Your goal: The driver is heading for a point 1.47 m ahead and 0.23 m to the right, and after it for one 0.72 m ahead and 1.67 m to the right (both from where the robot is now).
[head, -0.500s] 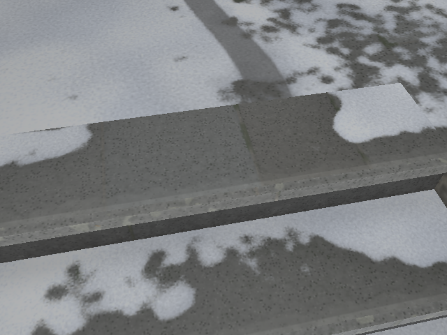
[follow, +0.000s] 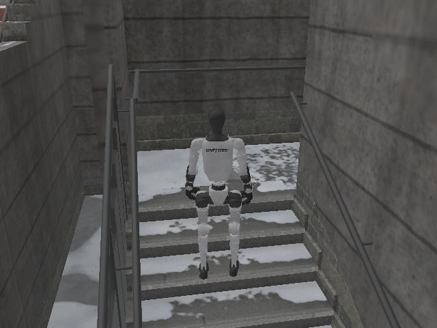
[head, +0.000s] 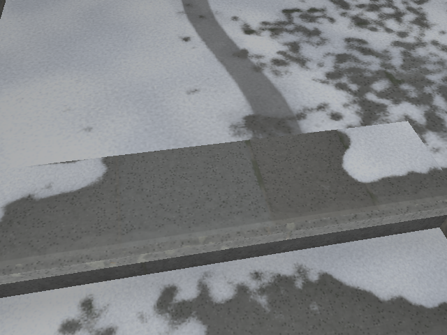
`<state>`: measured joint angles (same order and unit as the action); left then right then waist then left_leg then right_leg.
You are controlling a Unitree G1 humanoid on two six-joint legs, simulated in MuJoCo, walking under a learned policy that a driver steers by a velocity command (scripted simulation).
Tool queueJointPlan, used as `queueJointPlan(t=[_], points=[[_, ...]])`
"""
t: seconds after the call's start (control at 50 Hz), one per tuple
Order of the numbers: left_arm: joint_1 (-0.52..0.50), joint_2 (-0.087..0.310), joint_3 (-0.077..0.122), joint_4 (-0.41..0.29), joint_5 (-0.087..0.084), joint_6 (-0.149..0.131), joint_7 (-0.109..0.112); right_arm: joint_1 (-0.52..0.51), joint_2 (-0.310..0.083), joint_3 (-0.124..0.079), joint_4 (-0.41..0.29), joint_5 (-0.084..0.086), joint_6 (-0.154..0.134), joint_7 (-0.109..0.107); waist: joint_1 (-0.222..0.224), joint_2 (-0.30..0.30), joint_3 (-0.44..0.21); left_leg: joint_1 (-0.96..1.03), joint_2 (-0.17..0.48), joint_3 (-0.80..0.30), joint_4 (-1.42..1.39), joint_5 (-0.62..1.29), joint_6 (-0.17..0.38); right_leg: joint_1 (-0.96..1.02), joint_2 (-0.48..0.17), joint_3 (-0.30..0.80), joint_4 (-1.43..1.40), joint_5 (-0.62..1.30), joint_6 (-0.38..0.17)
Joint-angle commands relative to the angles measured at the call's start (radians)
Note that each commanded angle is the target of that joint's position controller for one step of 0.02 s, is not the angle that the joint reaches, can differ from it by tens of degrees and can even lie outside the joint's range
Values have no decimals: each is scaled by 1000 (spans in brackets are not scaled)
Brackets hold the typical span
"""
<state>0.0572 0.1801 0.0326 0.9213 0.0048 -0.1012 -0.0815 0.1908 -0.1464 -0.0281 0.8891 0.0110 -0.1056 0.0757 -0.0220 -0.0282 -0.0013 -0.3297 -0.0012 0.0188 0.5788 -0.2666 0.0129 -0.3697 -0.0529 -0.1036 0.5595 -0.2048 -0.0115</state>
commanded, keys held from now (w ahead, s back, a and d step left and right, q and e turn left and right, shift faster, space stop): no key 0.42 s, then w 0.58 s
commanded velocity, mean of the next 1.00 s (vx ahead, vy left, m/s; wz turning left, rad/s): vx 0.18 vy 0.00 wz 0.00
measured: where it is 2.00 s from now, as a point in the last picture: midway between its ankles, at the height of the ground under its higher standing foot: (225, 173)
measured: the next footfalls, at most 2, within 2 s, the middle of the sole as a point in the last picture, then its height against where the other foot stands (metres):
left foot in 1.08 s outside the picture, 0.15 m higher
right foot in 1.62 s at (270, 194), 0.15 m higher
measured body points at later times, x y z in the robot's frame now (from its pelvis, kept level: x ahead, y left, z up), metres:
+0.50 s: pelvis +0.04 -0.01 +0.00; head +0.05 +0.00 +0.45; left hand +0.17 +0.22 -0.13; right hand +0.15 -0.23 -0.12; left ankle +0.02 +0.11 -0.73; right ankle +0.05 -0.12 -0.73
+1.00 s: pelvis +0.21 -0.02 +0.00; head +0.21 -0.02 +0.45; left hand +0.02 +0.12 -0.13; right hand +0.43 -0.18 -0.08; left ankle +0.32 +0.09 -0.48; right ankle +0.05 -0.12 -0.73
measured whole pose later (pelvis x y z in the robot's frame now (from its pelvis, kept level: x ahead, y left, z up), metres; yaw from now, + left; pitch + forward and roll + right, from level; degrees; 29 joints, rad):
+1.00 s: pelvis +0.21 -0.02 +0.00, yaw +0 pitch +6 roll +0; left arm 0.66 0.05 -0.05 1.20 0.16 -0.07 -0.03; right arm 0.02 -0.09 0.06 0.74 -0.02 -0.02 0.06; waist 0.06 -0.01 -0.11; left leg -1.28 0.08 0.04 1.83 -0.32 0.26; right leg 0.02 0.00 -0.11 0.25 -0.37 -0.04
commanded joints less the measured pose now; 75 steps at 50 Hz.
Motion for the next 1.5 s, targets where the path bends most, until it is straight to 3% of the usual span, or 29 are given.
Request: queueJointPlan(t=[0.02, 0.44, 0.5, 0.58, 0.64, 0.7, 0.74, 0.78, 0.82, 0.86, 0.94, 0.98, 1.0, 1.02, 1.06, 1.08, 1.1, 1.12, 1.14, 1.16, 1.18, 1.22, 1.26, 1.3, 1.34, 1.38, 1.44, 1.46, 1.5], points=[[-16, 63, 14, -50, 3, -15, -6, -36, -98, -23, -71, -8, -18, 4, 8, 52, -70, 34, 50, -81, -149, 69, 67, 51, -15, 26, -71, -1, -47], [27, 82, 15, -41, 7, 4, 21, -7, -93, -30, -85, -9, 5, -2, 10, 18, -76, 67, 37, -21, -139, 77, 48, 96, -36, 50, -85, -4, -42], [55, 163, 49, -39, 40, 17, 44, 62, -179, -68, -66, -46, 7, -33, -5, 32, 23, 28, 78, -99, -194, -339, 142, -5, -40, 87, -127, -388, -110], [33, 104, 51, -64, 33, 0, 73, 75, -134, -54, -79, -29, -3, -68, -16, 98, -3, 139, 188, -253, -298, -321, 239, -16, -10, 34, -38, -212, -123], [122, 68, 54, -44, 35, -17, 72, 58, -159, -53, -68, -39, 23, -77, 27, 120, 29, 89, 211, -234, -319, -233, 250, 116, 24, -12, -6, -148, -131], [258, 100, 63, 4, 36, -37, 59, 70, -119, -36, -62, -71, 52, -70, 61, -13, 12, -15, 74, -53, -84, -100, 171, 296, -49, 129, -103, -49, -215], [668, 200, 87, 110, 62, -37, 65, -10, -63, -20, -82, -73, 49, -35, 245, -243, -28, -531, -99, -20, 584, -289, 71, 725, -338, 644, -318, 237, -433], [613, 151, 49, 156, 143, -14, 67, -70, -71, -29, -66, -35, 1, -30, 193, -35, 80, -880, -71, -255, 1202, -146, 159, 677, -364, 562, -300, 190, -354], [473, 13, -13, 152, 124, 19, 62, -78, -61, -14, -80, -58, 7, -6, 112, 19, 68, -927, -11, -215, 1329, -56, 240, 576, -333, 389, -339, 163, -321], [489, -41, -41, 175, 112, 43, 65, -135, -1, 21, -141, -60, 46, 13, 59, -26, 60, -987, 21, -92, 1542, -137, 276, 434, -272, 273, -341, 128, -282], [518, -57, -69, 210, 185, 17, 74, -273, 58, 98, -230, -27, 58, -4, 43, -6, 67, -1085, 86, -16, 1478, -122, 316, 193, -167, 151, -429, -89, -237], [575, -34, -82, 213, 165, 3, 57, -420, 1, 98, -303, -17, 65, -22, 68, 22, 40, -889, 125, 66, 1119, 69, 283, 53, -123, 117, -523, -99, -214], [471, -6, -83, 178, 121, 11, 27, -555, 6, 116, -345, -31, 89, -13, 47, 3, 44, -534, 102, 97, 887, -70, 227, -216, -141, 94, -686, -34, -217], [489, 43, -77, 142, 68, -6, 15, -537, 20, 112, -342, -34, 96, 9, 27, -118, 15, -331, 20, 169, 928, -140, 145, -253, -153, 100, -650, 288, -255], [515, 237, -32, 156, 44, -41, -10, -344, -55, 82, -264, -1, 108, 29, -69, -160, -19, -283, -66, 201, 719, -105, 117, 58, -203, 44, -409, 1281, -273], [497, 266, -17, 149, 36, -48, -15, -245, -102, 63, -221, -5, 105, 27, -86, -148, -61, -255, -105, 216, 535, -117, 132, 236, -224, 29, -277, 1498, -246], [532, 243, -11, 175, 56, -46, -27, -92, -139, 38, -176, -37, 97, 11, -106, -143, -161, -13, -96, 144, 491, 27, 176, 177, -202, 31, -61, 1540, -200], [679, 106, -44, 176, 121, -49, -51, 81, -181, 39, -110, -11, 84, -3, -99, 64, -403, 475, 68, -289, 405, 97, 343, -220, -88, 116, 235, 1140, -142], [585, 58, -42, 168, 92, -22, -74, 407, -225, 18, 1, -87, 99, -32, -205, 203, -443, 575, 218, -725, 33, -14, 413, -385, 61, 207, 525, 140, -112], [420, 47, -17, 129, 29, -3, -75, 511, -282, -17, 57, -108, 74, -45, -231, 203, -252, 355, 264, -911, -135, -342, 382, -546, 110, 356, 1009, 132, -118], [341, 45, -2, 116, 16, -12, -40, 407, -245, -11, 74, -88, 42, -57, -165, 191, -77, 125, 246, -847, -141, -462, 326, -641, 88, 393, 1191, 203, -125], [262, -11, -23, 60, 47, -7, 9, 157, -66, 20, 112, -59, 32, -38, -25, 19, -73, -54, 226, -592, -111, -257, 311, -662, 98, 384, 1354, 240, -195], [244, -50, -44, 29, 50, 31, 16, -13, 51, 57, 125, -55, 34, -25, 88, 7, -86, -166, 211, -461, -189, -143, 270, -706, 63, 360, 1413, 227, -255], [236, -52, -59, 25, 54, 61, 10, 13, 69, 66, 174, -81, 24, -26, 121, 2, -80, -148, 175, -297, -214, -77, 234, -825, 50, 322, 1419, 193, -277], [165, -39, -65, 0, 42, 57, 1, 21, 17, 56, 169, -113, 12, -20, 117, 30, -51, -211, 119, -120, -274, -47, 211, -795, 10, 190, 1371, 157, -267], [54, -21, -76, -33, 46, 53, -6, 183, 17, 67, 221, -131, 8, -28, 53, 107, -38, -117, 131, -148, -294, -10, 226, -925, -2, 151, 1525, 108, -265], [-116, -18, -101, -113, 30, 41, 23, 386, 18, 82, 301, -162, 15, -35, -9, 49, 15, 232, 207, -208, -297, 32, 228, -1278, -11, 201, 1506, 6, -282], [-208, 12, -100, -160, 31, 40, 27, 406, -2, 83, 303, -164, 7, -31, -25, 7, -2, 245, 192, -167, -333, 27, 216, -1228, -45, 132, 1285, 51, -272], [-350, 18, -99, -221, 34, 71, 18, 424, -3, 90, 271, -140, 11, -5, -59, 80, -13, 48, 177, -92, -450, 102, 228, -941, -77, -4, 1046, 200, -224]])
Over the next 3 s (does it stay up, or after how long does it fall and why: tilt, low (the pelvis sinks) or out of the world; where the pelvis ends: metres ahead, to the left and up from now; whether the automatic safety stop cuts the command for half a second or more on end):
stays up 1.35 -0.11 0.32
